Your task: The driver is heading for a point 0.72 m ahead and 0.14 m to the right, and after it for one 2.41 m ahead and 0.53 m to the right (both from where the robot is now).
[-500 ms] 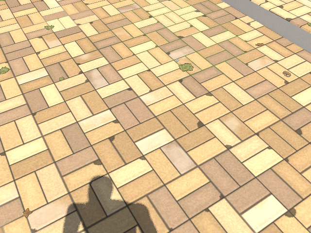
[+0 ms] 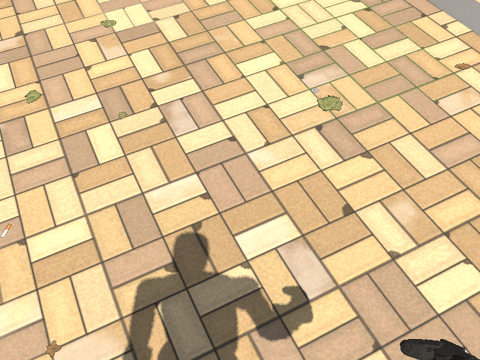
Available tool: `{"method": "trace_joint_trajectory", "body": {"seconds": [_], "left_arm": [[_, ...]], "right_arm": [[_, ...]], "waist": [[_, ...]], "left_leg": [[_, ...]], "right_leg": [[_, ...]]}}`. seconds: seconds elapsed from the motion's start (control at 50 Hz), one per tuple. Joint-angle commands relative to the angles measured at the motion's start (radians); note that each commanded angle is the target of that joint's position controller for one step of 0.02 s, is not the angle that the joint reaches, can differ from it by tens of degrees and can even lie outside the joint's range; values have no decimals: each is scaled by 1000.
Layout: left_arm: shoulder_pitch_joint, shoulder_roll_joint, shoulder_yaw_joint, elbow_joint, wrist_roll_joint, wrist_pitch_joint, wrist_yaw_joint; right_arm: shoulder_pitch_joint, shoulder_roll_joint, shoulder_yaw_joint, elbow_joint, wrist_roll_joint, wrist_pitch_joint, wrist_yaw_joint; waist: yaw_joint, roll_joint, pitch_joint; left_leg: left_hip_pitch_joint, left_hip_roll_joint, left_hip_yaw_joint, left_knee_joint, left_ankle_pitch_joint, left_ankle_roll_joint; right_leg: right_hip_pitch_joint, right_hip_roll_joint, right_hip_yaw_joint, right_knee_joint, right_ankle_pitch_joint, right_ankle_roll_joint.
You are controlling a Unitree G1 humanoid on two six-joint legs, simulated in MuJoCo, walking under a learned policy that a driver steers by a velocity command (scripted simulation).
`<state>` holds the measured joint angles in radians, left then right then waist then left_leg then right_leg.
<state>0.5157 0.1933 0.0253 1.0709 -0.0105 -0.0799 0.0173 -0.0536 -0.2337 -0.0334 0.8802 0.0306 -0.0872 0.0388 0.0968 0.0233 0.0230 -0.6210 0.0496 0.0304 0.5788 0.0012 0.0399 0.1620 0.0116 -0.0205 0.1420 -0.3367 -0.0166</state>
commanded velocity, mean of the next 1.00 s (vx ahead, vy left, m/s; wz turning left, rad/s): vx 0.49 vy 0.00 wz -0.39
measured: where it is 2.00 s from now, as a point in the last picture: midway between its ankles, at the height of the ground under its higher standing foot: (352, 199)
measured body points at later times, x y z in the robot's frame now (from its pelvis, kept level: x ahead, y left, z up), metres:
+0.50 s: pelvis +0.29 +0.03 +0.01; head +0.30 +0.02 +0.46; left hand +0.47 +0.26 -0.11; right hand +0.25 -0.23 -0.14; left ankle +0.20 +0.13 -0.73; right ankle +0.46 -0.15 -0.68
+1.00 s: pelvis +0.58 -0.06 +0.01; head +0.60 -0.09 +0.46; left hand +0.75 +0.18 -0.10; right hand +0.67 -0.38 -0.08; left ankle +0.82 +0.03 -0.68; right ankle +0.49 -0.12 -0.73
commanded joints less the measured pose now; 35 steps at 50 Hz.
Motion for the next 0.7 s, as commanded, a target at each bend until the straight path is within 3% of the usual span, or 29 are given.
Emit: {"method": "trace_joint_trajectory", "body": {"seconds": [0.02,0.04,0.06,0.08,0.1,0.12,0.14,0.16,0.18,0.2,0.24,0.3,0.36,0.42,0.52,0.54,0.58,0.6,0.62,0.64,0.66,0.68,0.7], "left_arm": [[-3,186,43,-31,-5,0,6],[-16,198,48,-36,0,7,6],[-30,192,46,-43,7,17,6],[-45,179,37,-64,16,20,4],[76,42,1,-81,14,3,-11],[52,47,0,-66,-7,-29,-17],[-56,133,26,-106,-41,-47,-18],[-131,155,30,-128,-49,-52,-11],[-159,153,39,-130,-37,-45,0],[-134,135,47,-123,-27,-26,7],[-92,87,46,-112,-28,8,8],[-176,102,56,-155,-20,27,10],[-267,109,61,-190,-12,16,-2],[-373,92,51,-228,-8,8,-24],[-535,69,29,-322,-9,7,-62],[-547,73,29,-341,-10,7,-71],[-521,102,41,-365,-13,9,-85],[-463,128,54,-363,-14,12,-88],[-343,173,77,-343,-17,14,-88],[-173,242,114,-305,-19,17,-74],[-69,361,147,-287,-15,27,-49],[-84,358,134,-310,-12,19,-49],[-81,279,111,-309,3,14,-48]], "right_arm": [[-69,-102,-24,-83,1,-20,10],[5,-130,-39,-67,0,-20,8],[167,-167,-62,-19,3,-17,2],[351,-214,-83,28,1,-12,-8],[496,-310,-104,58,-24,-6,-12],[485,-240,-79,66,-23,-4,-9],[374,-182,-61,55,-14,-12,-7],[274,-140,-47,31,-16,-19,-7],[207,-104,-37,26,-26,-28,-2],[174,-77,-29,31,-37,-38,1],[184,-66,-29,54,-43,-42,1],[228,-111,-37,81,-47,-48,-18],[267,-127,-37,89,-51,-45,-39],[297,-145,-35,86,-45,-40,-53],[413,-172,-42,112,-30,-2,-62],[416,-179,-44,110,-28,8,-62],[388,-206,-52,88,-25,25,-68],[375,-221,-57,76,-26,33,-72],[359,-231,-59,65,-27,41,-76],[343,-226,-56,48,-23,41,-78],[412,-129,-26,7,-48,18,-66],[412,-80,-3,-25,-37,-32,-44],[276,-165,-29,-60,3,-68,-28]], "waist": [[-85,-137,86],[-128,-157,23],[-208,-158,-74],[-284,-130,-190],[-237,136,-381],[-236,197,-430],[-213,157,-237],[-179,71,-132],[-139,13,-70],[-97,38,-51],[-67,67,-27],[-66,46,28],[-86,17,39],[-120,3,51],[-179,-19,92],[-175,-12,89],[-136,33,42],[-97,63,-6],[-29,77,-73],[60,47,-160],[32,-168,-283],[-12,-226,-415],[38,-144,-345]], "left_leg": [[90,-30,11,-48,-27,41],[199,-62,33,-37,-57,59],[398,-94,52,-36,-69,86],[694,-3,-53,-8,-92,131],[1085,282,-545,-90,-336,301],[1067,345,-835,-298,-454,319],[910,313,-685,-321,-463,253],[726,287,-521,-342,-369,215],[569,250,-397,-373,-266,186],[471,210,-296,-402,-211,159],[374,177,-189,-447,-178,150],[363,181,-102,-492,-111,165],[433,175,-29,-493,-24,151],[474,161,57,-500,26,125],[709,222,113,-416,154,116],[743,234,124,-381,224,111],[766,239,160,-266,549,89],[766,237,174,-163,731,78],[734,223,187,6,823,61],[591,180,202,249,703,23],[189,65,197,632,89,-35],[-79,-116,-25,866,-572,-53],[-195,-49,-139,886,-515,-19]], "right_leg": [[-78,-272,78,45,636,-125],[-63,-268,62,145,835,-113],[-98,-232,32,330,964,-91],[-286,-194,17,586,824,-60],[-684,-13,-2,1022,286,12],[-804,42,154,1204,-204,-4],[-902,-18,163,1270,-162,-30],[-882,-77,133,1237,-64,-46],[-825,-119,119,1173,13,-48],[-749,-153,129,1116,58,-51],[-688,-166,130,1070,77,-52],[-798,-168,148,990,185,-35],[-883,-147,160,827,352,-22],[-859,-131,82,654,468,-19],[-955,-114,7,512,380,-41],[-952,-103,-13,498,328,-52],[-840,-47,-78,485,223,-84],[-743,-6,-108,495,172,-105],[-582,36,-120,473,161,-135],[-306,45,-64,395,224,-181],[87,-205,359,394,194,-314],[272,-375,870,199,101,-457],[247,-338,764,157,107,-387]]}}
Velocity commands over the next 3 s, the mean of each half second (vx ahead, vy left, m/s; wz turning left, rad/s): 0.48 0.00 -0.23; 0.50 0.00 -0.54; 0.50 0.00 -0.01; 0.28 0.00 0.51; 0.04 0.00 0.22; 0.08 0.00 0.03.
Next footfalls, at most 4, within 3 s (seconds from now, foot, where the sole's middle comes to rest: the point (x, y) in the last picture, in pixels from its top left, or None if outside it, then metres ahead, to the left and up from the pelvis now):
0.08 left None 0.24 0.13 -0.77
0.64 right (325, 343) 0.53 -0.13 -0.77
1.12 left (296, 235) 0.87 -0.04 -0.77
1.60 right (391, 213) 0.98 -0.35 -0.77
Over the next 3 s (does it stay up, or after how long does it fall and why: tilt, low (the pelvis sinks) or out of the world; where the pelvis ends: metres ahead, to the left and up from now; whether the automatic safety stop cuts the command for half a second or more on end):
stays up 1.12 -0.23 0.00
